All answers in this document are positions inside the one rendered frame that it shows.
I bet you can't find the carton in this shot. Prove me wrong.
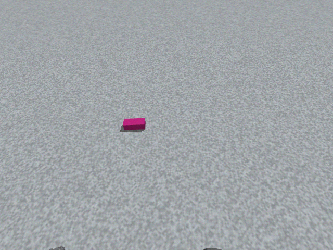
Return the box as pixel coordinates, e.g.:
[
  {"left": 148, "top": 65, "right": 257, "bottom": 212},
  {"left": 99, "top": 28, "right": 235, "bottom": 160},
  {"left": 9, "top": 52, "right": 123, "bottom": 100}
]
[{"left": 123, "top": 118, "right": 146, "bottom": 130}]

